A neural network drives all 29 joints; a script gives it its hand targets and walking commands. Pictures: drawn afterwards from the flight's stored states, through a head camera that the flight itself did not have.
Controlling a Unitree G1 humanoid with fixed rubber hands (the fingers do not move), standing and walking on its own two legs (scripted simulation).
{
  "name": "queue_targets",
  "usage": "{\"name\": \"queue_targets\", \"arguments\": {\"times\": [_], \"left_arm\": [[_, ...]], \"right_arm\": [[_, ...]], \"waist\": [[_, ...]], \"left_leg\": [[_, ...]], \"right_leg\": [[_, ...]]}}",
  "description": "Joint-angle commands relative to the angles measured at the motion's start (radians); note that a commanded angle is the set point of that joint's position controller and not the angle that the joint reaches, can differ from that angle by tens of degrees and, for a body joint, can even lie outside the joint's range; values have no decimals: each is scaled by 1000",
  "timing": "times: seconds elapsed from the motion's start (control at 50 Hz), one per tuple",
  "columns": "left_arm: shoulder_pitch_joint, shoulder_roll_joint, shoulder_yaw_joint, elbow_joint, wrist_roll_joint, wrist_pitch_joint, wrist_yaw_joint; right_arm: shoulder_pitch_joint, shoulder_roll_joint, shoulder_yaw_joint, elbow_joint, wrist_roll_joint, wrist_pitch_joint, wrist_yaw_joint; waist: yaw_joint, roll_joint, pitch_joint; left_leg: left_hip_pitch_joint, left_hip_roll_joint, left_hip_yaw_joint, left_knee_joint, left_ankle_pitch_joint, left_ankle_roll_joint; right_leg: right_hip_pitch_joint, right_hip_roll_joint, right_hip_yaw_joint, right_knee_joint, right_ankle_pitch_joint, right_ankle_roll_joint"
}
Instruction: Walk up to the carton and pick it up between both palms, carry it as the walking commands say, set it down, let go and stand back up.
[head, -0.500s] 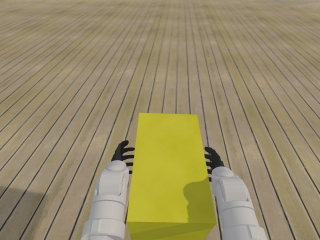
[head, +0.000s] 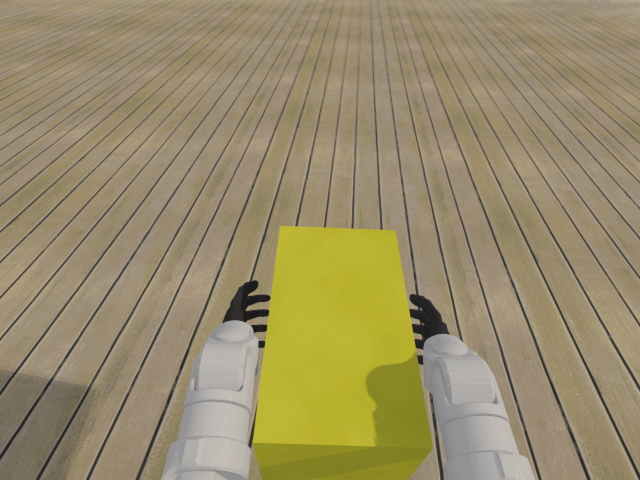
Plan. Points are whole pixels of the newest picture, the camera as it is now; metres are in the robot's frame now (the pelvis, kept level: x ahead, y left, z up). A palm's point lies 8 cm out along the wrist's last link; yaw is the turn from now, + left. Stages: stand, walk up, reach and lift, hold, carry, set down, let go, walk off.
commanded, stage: carry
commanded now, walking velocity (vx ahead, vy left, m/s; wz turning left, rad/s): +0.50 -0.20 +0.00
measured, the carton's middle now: (332, 367) +0.31 +0.00 -0.03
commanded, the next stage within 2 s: none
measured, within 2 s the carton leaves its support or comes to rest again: neither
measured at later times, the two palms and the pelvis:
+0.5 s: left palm (241, 280) +0.37 +0.13 +0.08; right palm (422, 268) +0.40 -0.13 +0.08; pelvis +0.11 -0.04 +0.01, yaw +6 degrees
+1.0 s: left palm (284, 186) +0.62 +0.09 +0.08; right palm (415, 173) +0.66 -0.17 +0.08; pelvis +0.36 -0.10 -0.01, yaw +11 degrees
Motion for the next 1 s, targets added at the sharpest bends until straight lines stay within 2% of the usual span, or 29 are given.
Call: {"name": "queue_targets", "arguments": {"times": [0.0,0.04,0.08,0.1,0.12,0.14,0.16,0.2,0.24,0.28,0.3,0.32,0.34,0.36,0.38,0.4,0.48,0.54,0.6,0.62,0.64,0.66,0.68,0.74,0.84,0.9,0.94,0.96,0.98], "left_arm": [[-506,-1095,-594,-30,-308,-44,-253],[-556,-1114,-649,-84,-366,-34,-253],[-554,-1119,-687,-128,-400,-12,-246],[-540,-1110,-688,-141,-399,-3,-241],[-528,-1099,-688,-169,-402,4,-235],[-526,-1099,-696,-195,-419,17,-229],[-542,-1095,-703,-222,-440,39,-226],[-510,-1052,-708,-270,-447,79,-215],[-469,-1020,-726,-363,-475,129,-199],[-423,-981,-744,-408,-494,186,-184],[-405,-970,-757,-443,-503,215,-177],[-397,-963,-776,-480,-521,249,-173],[-405,-958,-776,-460,-541,279,-178],[-391,-955,-784,-490,-546,300,-183],[-401,-956,-807,-534,-565,316,-187],[-409,-973,-824,-575,-587,329,-189],[-402,-992,-832,-641,-625,366,-186],[-372,-994,-824,-666,-616,391,-174],[-346,-986,-798,-652,-603,419,-173],[-339,-981,-781,-630,-597,428,-176],[-319,-973,-765,-600,-585,438,-178],[-306,-969,-753,-568,-572,443,-177],[-318,-986,-737,-550,-577,446,-175],[-358,-1040,-740,-582,-579,433,-174],[-366,-1034,-766,-658,-595,426,-175],[-355,-1021,-783,-669,-600,434,-178],[-356,-1014,-787,-664,-598,439,-179],[-358,-1003,-787,-660,-591,443,-181],[-369,-996,-792,-660,-591,448,-186]], "right_arm": [[-655,1018,584,-169,299,-61,230],[-657,1028,610,-206,306,-42,220],[-661,1017,626,-239,315,-14,205],[-662,1014,631,-247,321,1,203],[-680,1022,648,-271,346,16,203],[-709,1025,662,-292,371,34,202],[-720,1017,668,-307,391,51,199],[-680,1009,695,-349,429,88,188],[-617,997,714,-416,464,138,169],[-523,974,715,-457,478,192,148],[-474,963,719,-480,491,221,141],[-442,939,719,-512,494,249,132],[-396,921,690,-471,465,261,126],[-411,927,726,-529,488,277,117],[-417,929,746,-580,496,293,113],[-417,944,757,-620,505,307,113],[-455,963,758,-720,541,360,117],[-446,948,753,-746,555,395,126],[-436,929,743,-726,553,426,130],[-429,926,737,-706,546,437,130],[-435,920,731,-681,539,450,132],[-472,915,754,-687,549,464,141],[-495,931,749,-704,565,470,142],[-544,980,759,-726,594,459,145],[-505,991,753,-747,582,447,124],[-463,984,736,-741,565,452,120],[-428,989,726,-721,557,455,124],[-400,984,717,-699,552,456,124],[-366,968,698,-659,531,452,125]], "waist": [[9,148,-295],[10,238,-275],[26,245,-287],[34,123,-290],[44,-102,-294],[43,-227,-273],[36,-182,-248],[28,-105,-257],[26,-93,-299],[3,-65,-363],[-14,-20,-423],[-30,98,-464],[-39,318,-441],[-19,248,-405],[-14,160,-378],[-14,125,-357],[-18,192,-317],[-10,239,-339],[8,168,-383],[13,91,-402],[36,-46,-381],[47,-271,-323],[34,-226,-347],[36,-63,-373],[37,-111,-384],[30,-94,-374],[2,-53,-385],[-16,-11,-422],[-38,110,-459]], "left_leg": [[-22,223,-245,-218,-448,53],[-116,243,-235,-282,-524,50],[-230,138,-56,-251,-434,-50],[-266,49,76,-91,-337,-107],[-350,-15,173,170,-252,-126],[-443,47,168,395,-243,-70],[-479,83,168,433,-254,-45],[-425,99,173,334,-241,-10],[-302,59,226,153,-227,-5],[-55,13,302,-68,-64,1],[178,60,242,-108,-79,27],[380,236,-14,-140,-191,88],[469,472,-394,-219,-165,200],[413,528,-447,-240,-201,241],[359,500,-375,-234,-226,235],[316,467,-273,-251,-232,213],[156,365,3,-270,-67,141],[68,311,108,-223,-33,98],[-50,244,175,-54,-173,49],[-125,203,202,69,-252,34],[-298,143,251,273,-307,10],[-571,66,283,494,-423,-15],[-601,134,177,594,-419,18],[-566,163,160,540,-323,20],[-412,100,228,249,-172,37],[-279,69,270,109,-58,49],[-47,74,292,-16,55,64],[164,96,269,-40,27,81],[360,235,44,-66,-123,132]], "right_leg": [[-153,11,-121,117,-237,-8],[-109,26,-159,89,-197,-10],[85,55,-210,-117,-141,-30],[151,11,-158,-259,-188,-50],[193,-135,54,-350,-291,-92],[156,-288,226,-391,-272,-141],[113,-323,226,-421,-310,-186],[76,-277,101,-360,-133,-202],[71,-205,-39,-259,64,-188],[-5,-146,-139,-120,118,-154],[-142,-108,-181,29,120,-114],[-381,-60,-212,226,61,-63],[-650,11,-243,400,-185,-21],[-680,-65,-104,497,-182,-31],[-690,-90,-83,529,-124,-25],[-682,-109,-90,480,-78,-16],[-487,-58,-195,186,11,6],[-277,-22,-278,12,120,2],[0,-9,-350,-112,153,-14],[120,-31,-327,-136,86,-23],[229,-174,-130,-216,-57,-54],[288,-368,235,-346,-133,-145],[282,-419,250,-329,-121,-219],[245,-343,47,-259,158,-233],[209,-261,-143,-240,331,-207],[168,-230,-216,-200,414,-198],[47,-189,-288,-83,371,-166],[-79,-143,-325,45,327,-121],[-284,-82,-340,228,269,-69]]}}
